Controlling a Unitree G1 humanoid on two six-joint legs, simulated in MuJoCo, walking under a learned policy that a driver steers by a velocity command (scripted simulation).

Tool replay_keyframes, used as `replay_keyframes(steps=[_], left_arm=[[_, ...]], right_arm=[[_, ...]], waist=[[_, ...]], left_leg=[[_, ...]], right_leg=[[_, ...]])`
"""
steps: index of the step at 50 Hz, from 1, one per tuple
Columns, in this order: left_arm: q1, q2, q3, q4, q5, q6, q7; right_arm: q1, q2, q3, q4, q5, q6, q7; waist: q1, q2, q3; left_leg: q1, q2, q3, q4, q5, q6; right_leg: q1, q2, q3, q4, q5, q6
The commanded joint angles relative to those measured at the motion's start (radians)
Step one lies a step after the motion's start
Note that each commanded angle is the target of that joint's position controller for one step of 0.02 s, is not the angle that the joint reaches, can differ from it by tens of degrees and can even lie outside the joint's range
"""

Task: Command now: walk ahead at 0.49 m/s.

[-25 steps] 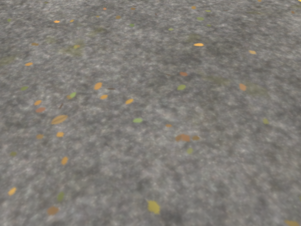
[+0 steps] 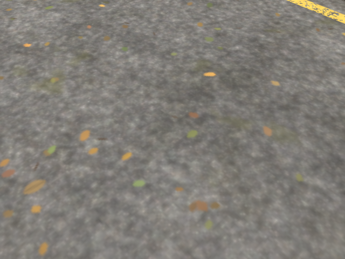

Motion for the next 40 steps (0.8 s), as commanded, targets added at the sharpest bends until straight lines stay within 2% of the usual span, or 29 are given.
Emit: replay_keyframes(steps=[1,6,9,11,13,14,15,16,17,18,19,20,21,22,23,25,28,32,37,40], left_arm=[[0.033,0.044,0.013,-0.043,0.012,0.005,0.007],[-0.157,0.028,0.005,-0.092,0.0,-0.008,-0.01],[-0.236,0.034,0.001,-0.123,-0.009,-0.012,-0.029],[-0.253,0.048,0.004,-0.14,-0.01,-0.02,-0.042],[-0.189,0.076,0.015,-0.133,-0.009,-0.029,-0.049],[-0.085,0.106,0.033,-0.104,-0.007,-0.032,-0.047],[0.107,0.167,0.062,-0.048,-0.005,-0.034,-0.04],[0.272,0.283,0.089,-0.021,0.016,-0.03,-0.035],[0.308,0.251,0.08,-0.006,0.012,-0.025,-0.041],[0.238,0.173,0.055,-0.019,0.006,-0.028,-0.042],[0.143,0.131,0.041,-0.043,0.006,-0.026,-0.04],[0.064,0.103,0.031,-0.055,0.009,-0.025,-0.045],[0.027,0.075,0.023,-0.059,0.014,-0.027,-0.049],[0.021,0.063,0.019,-0.05,0.018,-0.027,-0.053],[0.036,0.066,0.02,-0.038,0.018,-0.03,-0.054],[0.073,0.094,0.028,-0.014,0.018,-0.034,-0.048],[0.124,0.111,0.032,0.01,0.017,-0.025,-0.03],[0.176,0.124,0.032,0.033,0.008,-0.016,-0.016],[0.252,0.132,0.038,0.081,-0.001,0.001,-0.009],[0.239,0.147,0.047,0.089,-0.005,0.014,-0.002]], right_arm=[[-0.038,-0.131,-0.021,-0.054,0.001,-0.017,-0.02],[0.06,-0.165,-0.027,-0.031,0.02,-0.001,-0.036],[0.108,-0.168,-0.029,-0.01,0.026,0.011,-0.037],[0.115,-0.174,-0.034,-0.003,0.026,0.021,-0.039],[0.091,-0.189,-0.04,-0.006,0.027,0.032,-0.041],[0.068,-0.185,-0.037,-0.012,0.024,0.037,-0.041],[0.059,-0.151,-0.024,-0.025,0.012,0.039,-0.04],[0.134,-0.06,0.007,-0.053,0.0,0.024,-0.035],[0.172,-0.025,0.02,-0.04,0.018,-0.003,-0.029],[0.095,-0.142,-0.009,-0.054,0.042,-0.021,-0.025],[0.012,-0.165,-0.015,-0.08,0.051,-0.028,-0.025],[-0.028,-0.152,-0.018,-0.085,0.039,-0.024,-0.031],[-0.032,-0.143,-0.025,-0.086,0.026,-0.011,-0.036],[-0.013,-0.119,-0.025,-0.081,0.023,0.004,-0.037],[0.004,-0.096,-0.023,-0.075,0.022,0.016,-0.038],[-0.017,-0.089,-0.026,-0.086,0.018,0.029,-0.041],[-0.135,-0.087,-0.031,-0.127,0.01,0.03,-0.041],[-0.277,-0.067,-0.024,-0.166,0.015,0.022,-0.031],[-0.409,-0.069,-0.017,-0.214,0.026,0.012,-0.007],[-0.405,-0.088,-0.022,-0.228,0.027,0.001,0.009]], waist=[[0.046,0.08,0.054],[-0.023,0.083,0.058],[-0.049,0.091,0.079],[-0.042,0.097,0.082],[0.005,0.116,0.049],[0.065,0.114,-0.01],[0.141,0.083,-0.134],[0.15,-0.119,-0.306],[0.139,-0.264,-0.394],[0.135,-0.165,-0.271],[0.11,-0.1,-0.17],[0.077,-0.023,-0.1],[0.047,-0.023,-0.063],[0.025,-0.037,-0.047],[0.015,-0.038,-0.039],[0.006,-0.023,-0.013],[0.029,-0.009,0.017],[0.07,-0.018,0.047],[0.106,-0.02,0.096],[0.078,-0.032,0.081]], left_leg=[[-0.096,0.28,-0.212,-0.204,0.068,0.17],[0.015,0.271,-0.161,-0.184,0.075,0.123],[0.111,0.308,-0.17,-0.141,0.058,0.118],[0.172,0.339,-0.184,-0.098,0.07,0.107],[0.195,0.348,-0.185,-0.019,0.196,0.087],[0.182,0.312,-0.152,0.105,0.365,0.066],[0.083,0.249,-0.099,0.341,0.411,0.035],[-0.275,0.121,-0.02,0.748,0.102,-0.034],[-0.515,0.025,-0.118,0.97,-0.418,-0.051],[-0.61,0.094,-0.189,1.063,-0.384,-0.028],[-0.615,0.149,-0.162,1.048,-0.289,-0.014],[-0.571,0.191,-0.14,0.985,-0.208,-0.019],[-0.518,0.222,-0.141,0.918,-0.155,-0.023],[-0.466,0.233,-0.138,0.885,-0.124,-0.029],[-0.444,0.233,-0.128,0.866,-0.107,-0.035],[-0.48,0.237,-0.121,0.81,-0.055,-0.05],[-0.569,0.239,-0.117,0.651,0.075,-0.071],[-0.532,0.208,-0.085,0.418,0.231,-0.071],[-0.557,0.184,-0.075,0.28,0.193,-0.051],[-0.497,0.164,-0.062,0.235,0.092,-0.017]], right_leg=[[-0.031,-0.042,0.001,-0.139,0.153,0.028],[0.004,0.013,-0.044,-0.464,0.305,0.039],[-0.003,0.028,-0.046,-0.553,0.257,0.03],[0.008,0.037,-0.045,-0.597,0.184,0.005],[0.119,0.067,-0.069,-0.636,0.113,-0.025],[0.265,0.102,-0.097,-0.659,0.101,-0.047],[0.528,0.074,-0.061,-0.642,0.122,-0.088],[0.935,-0.185,0.31,-0.657,0.084,-0.219],[1.073,-0.291,0.677,-0.821,-0.038,-0.307],[0.973,-0.258,0.589,-0.839,-0.073,-0.254],[0.832,-0.221,0.43,-0.849,-0.007,-0.215],[0.688,-0.176,0.318,-0.886,0.081,-0.196],[0.597,-0.134,0.24,-0.921,0.128,-0.177],[0.539,-0.109,0.194,-0.952,0.15,-0.171],[0.51,-0.096,0.16,-0.971,0.193,-0.178],[0.498,-0.09,0.109,-0.995,0.279,-0.19],[0.537,-0.088,0.068,-1.012,0.326,-0.185],[0.555,-0.062,0.01,-1.032,0.269,-0.156],[0.696,-0.112,0.011,-0.993,0.251,-0.151],[0.759,-0.143,0.013,-0.922,0.356,-0.132]])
